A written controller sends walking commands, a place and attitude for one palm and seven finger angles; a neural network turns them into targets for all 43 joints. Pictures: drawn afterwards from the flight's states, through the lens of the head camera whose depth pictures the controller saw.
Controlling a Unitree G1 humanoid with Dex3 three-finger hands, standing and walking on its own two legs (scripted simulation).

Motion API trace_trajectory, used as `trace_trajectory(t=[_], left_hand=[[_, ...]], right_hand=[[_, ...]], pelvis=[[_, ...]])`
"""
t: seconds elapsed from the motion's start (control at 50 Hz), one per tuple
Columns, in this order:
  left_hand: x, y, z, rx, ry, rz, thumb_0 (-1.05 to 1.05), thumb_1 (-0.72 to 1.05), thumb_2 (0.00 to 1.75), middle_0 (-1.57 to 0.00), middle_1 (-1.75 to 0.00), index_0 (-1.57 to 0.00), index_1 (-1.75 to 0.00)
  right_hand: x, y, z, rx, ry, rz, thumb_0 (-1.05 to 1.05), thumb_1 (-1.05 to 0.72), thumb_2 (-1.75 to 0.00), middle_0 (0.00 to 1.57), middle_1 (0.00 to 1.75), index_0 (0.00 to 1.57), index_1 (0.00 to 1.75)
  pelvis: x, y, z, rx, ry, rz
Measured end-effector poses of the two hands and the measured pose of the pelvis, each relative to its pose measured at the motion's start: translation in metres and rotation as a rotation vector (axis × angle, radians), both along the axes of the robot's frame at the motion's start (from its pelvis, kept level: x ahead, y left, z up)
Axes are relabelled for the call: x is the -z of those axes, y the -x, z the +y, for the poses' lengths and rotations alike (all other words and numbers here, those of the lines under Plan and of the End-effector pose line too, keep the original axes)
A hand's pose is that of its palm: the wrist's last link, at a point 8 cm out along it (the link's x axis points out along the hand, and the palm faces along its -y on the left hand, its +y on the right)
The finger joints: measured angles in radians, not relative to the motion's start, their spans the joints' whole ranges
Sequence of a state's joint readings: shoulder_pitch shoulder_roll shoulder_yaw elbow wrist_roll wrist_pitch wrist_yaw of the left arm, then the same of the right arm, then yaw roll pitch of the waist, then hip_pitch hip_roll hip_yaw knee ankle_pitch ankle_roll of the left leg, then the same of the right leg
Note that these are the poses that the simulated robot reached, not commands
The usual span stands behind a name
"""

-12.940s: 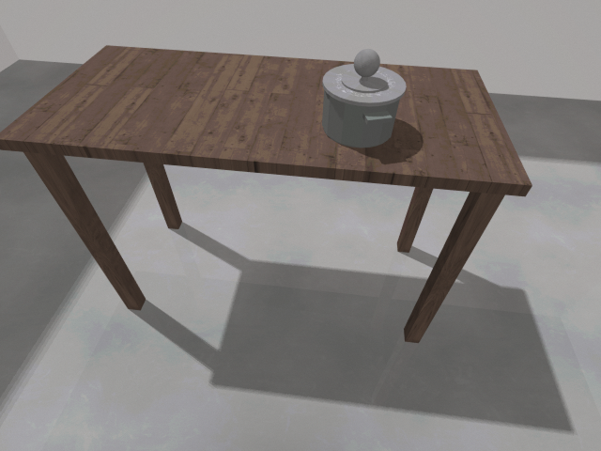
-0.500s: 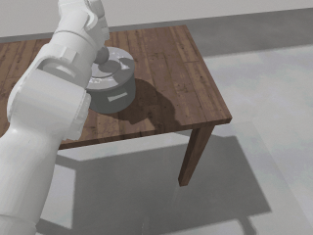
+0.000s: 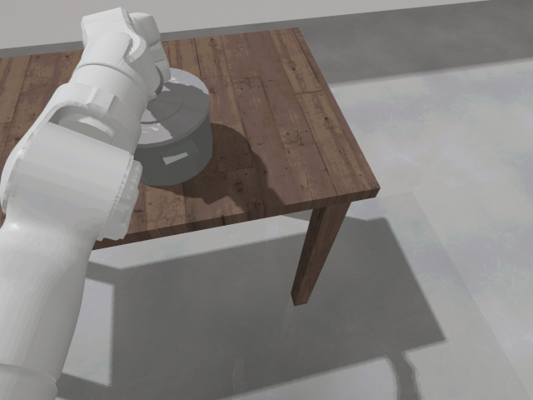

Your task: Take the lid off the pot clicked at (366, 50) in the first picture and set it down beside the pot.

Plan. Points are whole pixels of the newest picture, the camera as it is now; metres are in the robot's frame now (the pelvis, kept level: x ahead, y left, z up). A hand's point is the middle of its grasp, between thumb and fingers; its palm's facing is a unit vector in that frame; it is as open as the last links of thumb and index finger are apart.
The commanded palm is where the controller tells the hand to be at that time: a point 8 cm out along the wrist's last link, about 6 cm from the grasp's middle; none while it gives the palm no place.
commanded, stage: lower the open fingers around the knob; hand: left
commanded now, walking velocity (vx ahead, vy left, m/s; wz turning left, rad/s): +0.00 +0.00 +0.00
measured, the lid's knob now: (144, 79) +0.55 +0.10 +0.17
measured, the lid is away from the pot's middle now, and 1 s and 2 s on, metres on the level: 0.00 0.00 0.01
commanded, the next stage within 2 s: close the fingers and squeeze the knob in 0.48 s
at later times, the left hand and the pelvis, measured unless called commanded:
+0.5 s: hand (138, 80) +0.53 +0.11 +0.18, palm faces -0.41 -0.12 -0.91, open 10.2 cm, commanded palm +0.53 +0.11 +0.23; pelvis +0.01 +0.00 +0.00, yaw +0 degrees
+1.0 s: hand (143, 82) +0.52 +0.10 +0.19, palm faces -0.40 -0.14 -0.91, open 9.6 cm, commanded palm +0.53 +0.11 +0.23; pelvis +0.00 +0.00 +0.00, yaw +0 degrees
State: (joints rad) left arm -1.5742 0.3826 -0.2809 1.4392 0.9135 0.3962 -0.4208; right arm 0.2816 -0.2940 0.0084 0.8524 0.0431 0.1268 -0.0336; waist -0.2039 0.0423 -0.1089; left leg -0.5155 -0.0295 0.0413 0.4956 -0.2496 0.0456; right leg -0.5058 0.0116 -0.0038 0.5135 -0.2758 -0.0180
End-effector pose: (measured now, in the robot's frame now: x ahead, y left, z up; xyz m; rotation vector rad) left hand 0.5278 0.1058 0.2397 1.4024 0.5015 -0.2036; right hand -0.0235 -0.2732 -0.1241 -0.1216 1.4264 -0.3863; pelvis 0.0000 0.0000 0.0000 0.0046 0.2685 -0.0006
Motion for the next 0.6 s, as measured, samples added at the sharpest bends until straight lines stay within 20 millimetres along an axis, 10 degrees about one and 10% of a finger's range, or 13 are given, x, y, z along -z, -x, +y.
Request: trace_trajectory(t=[0.6], left_hand=[[-0.002,0.004,0.002,0.039,-0.005,-0.024,0.00,-0.43,1.74,-0.88,-0.08,-0.87,-0.08]], right_hand=[[0.005,-0.031,0.002,-0.024,-0.026,-0.069,0.01,-0.91,-0.90,0.20,0.30,0.20,0.30]], pelvis=[[0.001,-0.006,-0.002,-0.004,0.001,-0.011]])
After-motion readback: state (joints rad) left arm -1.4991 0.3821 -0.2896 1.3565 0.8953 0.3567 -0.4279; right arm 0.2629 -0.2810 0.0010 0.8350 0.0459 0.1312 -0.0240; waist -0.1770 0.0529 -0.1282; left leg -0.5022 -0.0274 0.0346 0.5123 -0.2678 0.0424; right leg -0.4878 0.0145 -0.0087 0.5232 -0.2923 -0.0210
